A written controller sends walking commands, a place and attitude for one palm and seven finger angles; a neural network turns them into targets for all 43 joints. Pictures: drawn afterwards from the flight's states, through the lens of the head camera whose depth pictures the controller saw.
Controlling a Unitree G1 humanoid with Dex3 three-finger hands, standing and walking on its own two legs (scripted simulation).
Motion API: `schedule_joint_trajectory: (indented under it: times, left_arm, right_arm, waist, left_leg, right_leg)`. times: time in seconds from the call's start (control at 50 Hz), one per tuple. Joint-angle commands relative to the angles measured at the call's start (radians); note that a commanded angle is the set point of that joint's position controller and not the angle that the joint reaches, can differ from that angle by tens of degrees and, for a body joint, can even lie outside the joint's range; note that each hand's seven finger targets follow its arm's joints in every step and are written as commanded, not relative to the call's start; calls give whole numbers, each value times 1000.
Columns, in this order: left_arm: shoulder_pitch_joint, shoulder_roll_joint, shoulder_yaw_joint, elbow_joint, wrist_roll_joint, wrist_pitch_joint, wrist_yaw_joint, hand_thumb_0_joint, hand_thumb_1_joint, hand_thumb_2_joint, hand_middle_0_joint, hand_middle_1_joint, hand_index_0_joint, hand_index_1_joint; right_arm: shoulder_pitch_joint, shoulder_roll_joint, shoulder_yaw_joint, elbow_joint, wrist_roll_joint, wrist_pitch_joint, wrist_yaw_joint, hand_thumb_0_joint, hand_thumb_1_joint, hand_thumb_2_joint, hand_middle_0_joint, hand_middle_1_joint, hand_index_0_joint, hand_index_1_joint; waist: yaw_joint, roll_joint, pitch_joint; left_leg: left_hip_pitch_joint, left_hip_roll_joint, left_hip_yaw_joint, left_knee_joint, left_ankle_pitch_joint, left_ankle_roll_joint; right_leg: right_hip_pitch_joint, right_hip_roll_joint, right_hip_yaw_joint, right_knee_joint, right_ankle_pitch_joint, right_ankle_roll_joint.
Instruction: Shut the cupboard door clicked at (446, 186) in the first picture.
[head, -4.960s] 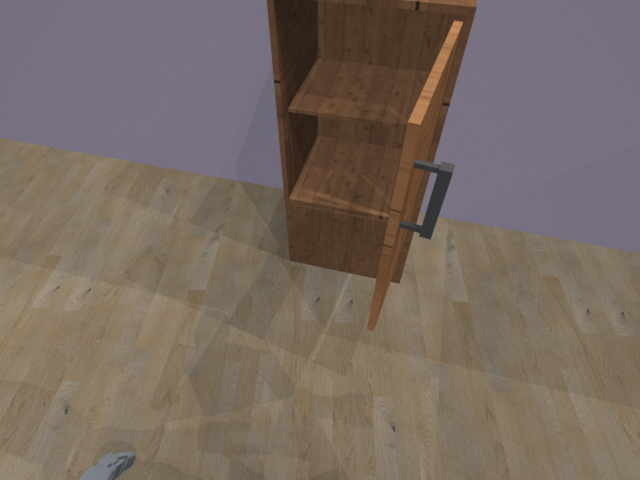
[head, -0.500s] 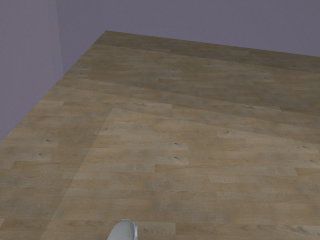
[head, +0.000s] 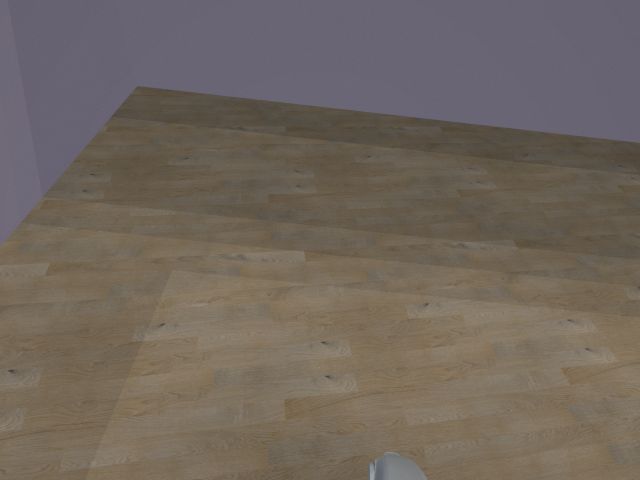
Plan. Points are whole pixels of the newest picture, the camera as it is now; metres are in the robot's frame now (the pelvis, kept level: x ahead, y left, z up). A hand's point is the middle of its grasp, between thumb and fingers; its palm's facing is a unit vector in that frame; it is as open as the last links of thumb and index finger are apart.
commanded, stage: walk around to get in front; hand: left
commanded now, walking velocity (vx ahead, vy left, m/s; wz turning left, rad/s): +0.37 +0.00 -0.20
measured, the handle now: out of the picture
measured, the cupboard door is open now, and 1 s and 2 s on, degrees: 83 83 83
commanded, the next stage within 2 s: walk to a spot facing it in 1.46 s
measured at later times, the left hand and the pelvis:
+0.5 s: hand (258, 369) +0.33 +0.11 -0.17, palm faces +0.03 -0.98 -0.19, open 7.0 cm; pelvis +0.22 -0.06 -0.01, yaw -3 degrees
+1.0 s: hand (237, 329) +0.41 +0.17 -0.19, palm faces +0.02 -0.99 -0.13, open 7.4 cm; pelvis +0.44 +0.00 -0.01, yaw -4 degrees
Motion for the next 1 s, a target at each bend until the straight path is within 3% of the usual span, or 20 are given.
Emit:
schedule_joint_trajectory:
  times: [0.0, 0.16, 0.22, 0.26, 0.28, 0.3, 0.32, 0.34, 0.4, 0.44, 0.48, 0.6, 0.72, 0.76, 0.78, 0.8, 0.82, 0.84, 0.9, 0.98]
  left_arm:
    - [-40, -15, -18, -50, 3, -5, -11, 0, 900, 900, -200, -300, -200, -300]
    - [-256, -43, -39, -111, -1, -27, -16, 0, 900, 900, -200, -300, -200, -300]
    - [-215, -40, -42, -102, -1, -41, -11, 0, 900, 900, -200, -300, -200, -300]
    - [-26, -15, -33, -45, 2, -57, -4, 0, 900, 900, -200, -300, -200, -300]
    - [123, 24, -19, 3, 7, -70, 1, 0, 900, 900, -200, -300, -200, -300]
    - [256, 115, 7, 37, 8, -83, 15, 0, 900, 900, -200, -300, -200, -300]
    - [332, 194, 24, 56, -7, -82, 26, 0, 900, 900, -200, -300, -200, -300]
    - [276, 199, 25, 47, -21, -72, 32, 0, 900, 900, -200, -300, -200, -300]
    - [91, 49, -23, 19, -20, -82, 31, 0, 900, 900, -200, -300, -200, -300]
    - [67, 0, -40, 21, -9, -93, 34, 0, 900, 900, -200, -300, -200, -300]
    - [78, -11, -37, 4, -2, -100, 34, 0, 900, 900, -200, -300, -200, -300]
    - [123, 39, -38, 22, -9, -109, 24, 0, 900, 900, -200, -300, -200, -300]
    - [222, 90, -33, 56, -3, -101, 29, 0, 900, 900, -200, -300, -200, -300]
    - [199, 104, -30, 54, -6, -99, 29, 0, 900, 900, -200, -300, -200, -300]
    - [183, 100, -31, 49, -12, -98, 28, 0, 900, 900, -200, -300, -200, -300]
    - [207, 49, -34, 28, -23, -96, 20, 0, 900, 900, -200, -300, -200, -300]
    - [180, 22, -47, -4, -26, -97, 10, 0, 900, 900, -200, -300, -200, -300]
    - [138, 59, -35, -7, -20, -91, 15, 0, 900, 900, -200, -300, -200, -300]
    - [84, 5, -29, 14, -6, -71, 0, 0, 900, 900, -200, -300, -200, -300]
    - [154, -52, -27, 28, 3, -29, 1, 0, 900, 900, -200, -300, -200, -300]
  right_arm:
    - [121, -79, -9, -2, 0, -28, -7, 0, -900, -900, 200, 300, 200, 300]
    - [270, -66, 4, 74, -17, -15, -8, 0, -900, -900, 200, 300, 200, 300]
    - [267, -84, 1, 86, -16, -8, -7, 0, -900, -900, 200, 300, 200, 300]
    - [225, -106, -4, 81, -7, -7, -7, 0, -900, -900, 200, 300, 200, 300]
    - [186, -112, -10, 68, 1, -8, -1, 0, -900, -900, 200, 300, 200, 300]
    - [193, -69, -6, 37, 14, -12, 13, 0, -900, -900, 200, 300, 200, 300]
    - [197, -31, -2, 3, 20, -12, 11, 0, -900, -900, 200, 300, 200, 300]
    - [103, -54, -11, -14, 18, -6, 8, 0, -900, -900, 200, 300, 200, 300]
    - [19, 2, -16, -24, 0, 20, 13, 0, -900, -900, 200, 300, 200, 300]
    - [78, 36, -14, -7, -9, 43, 19, 0, -900, -900, 200, 300, 200, 300]
    - [84, 34, -20, -22, -15, 57, 26, 0, -900, -900, 200, 300, 200, 300]
    - [-145, -21, -19, -122, -13, 44, 57, 0, -900, -900, 200, 300, 200, 300]
    - [-310, -57, -14, -181, -11, 22, 67, 0, -900, -900, 200, 300, 200, 300]
    - [-184, -87, -24, -143, -16, 13, 54, 0, -900, -900, 200, 300, 200, 300]
    - [-36, -132, -35, -99, -21, 6, 45, 0, -900, -900, 200, 300, 200, 300]
    - [112, -246, -64, -64, -34, -1, 32, 0, -900, -900, 200, 300, 200, 300]
    - [189, -330, -78, -44, -20, 7, 24, 0, -900, -900, 200, 300, 200, 300]
    - [125, -289, -68, -51, -10, 15, 20, 0, -900, -900, 200, 300, 200, 300]
    - [-57, -145, -30, -93, -10, -2, 13, 0, -900, -900, 200, 300, 200, 300]
    - [-66, -89, -25, -73, -6, -16, 8, 0, -900, -900, 200, 300, 200, 300]
  waist:
    - [-19, 130, 124]
    - [-87, 135, 176]
    - [-56, 147, 119]
    - [31, 163, -1]
    - [102, 140, -98]
    - [147, -20, -212]
    - [131, -147, -291]
    - [129, -15, -207]
    - [30, 79, 76]
    - [-25, 50, 119]
    - [-42, -28, 102]
    - [-2, -89, 112]
    - [49, -18, 104]
    - [-23, 7, 34]
    - [-89, 45, -51]
    - [-136, 250, -189]
    - [-145, 412, -222]
    - [-128, 277, -170]
    - [-49, 128, 39]
    - [14, 143, 59]
  left_leg:
    - [48, 298, -184, -180, 271, -30]
    - [165, 324, -140, -133, 473, 34]
    - [202, 317, -83, -6, 809, 31]
    - [182, 296, -42, 199, 983, 1]
    - [49, 270, -21, 391, 873, -29]
    - [-252, 194, 4, 657, 462, -68]
    - [-497, 35, -58, 989, -299, -108]
    - [-567, 75, -195, 1095, -289, -75]
    - [-520, 181, -236, 1007, -74, -84]
    - [-460, 182, -222, 917, -28, -96]
    - [-455, 185, -204, 834, 2, -110]
    - [-522, 177, -165, 508, 125, -132]
    - [-450, 122, -114, 299, 40, -94]
    - [-246, 62, -70, 220, 34, -74]
    - [-8, 68, -94, 158, 101, -53]
    - [256, 292, -388, 109, 123, 23]
    - [366, 481, -650, 4, 194, 104]
    - [273, 488, -614, -42, 72, 119]
    - [-45, 388, -406, -116, 52, 33]
    - [-135, 316, -234, -168, 75, 12]
  right_leg:
    - [-133, -29, -28, -102, 15, 6]
    - [-80, 2, -128, -386, -82, -38]
    - [63, 74, -196, -492, -169, -77]
    - [313, 126, -225, -583, -122, -102]
    - [569, 96, -183, -631, -28, -125]
    - [880, -133, 74, -652, -14, -202]
    - [1028, -377, 492, -738, 135, -332]
    - [935, -388, 448, -805, 97, -348]
    - [450, -274, 210, -921, -81, -215]
    - [324, -208, 81, -965, -78, -179]
    - [298, -177, 7, -969, -61, -173]
    - [432, -138, -40, -960, 16, -171]
    - [611, -188, -5, -858, 235, -163]
    - [595, -162, -56, -667, 430, -140]
    - [500, -117, -105, -461, 426, -103]
    - [278, -4, -166, -179, 109, -45]
    - [62, 86, -123, 98, -444, -30]
    - [21, 39, -38, 182, -449, -48]
    - [36, -47, -8, 170, -233, -34]
    - [63, -48, -26, 88, -119, -11]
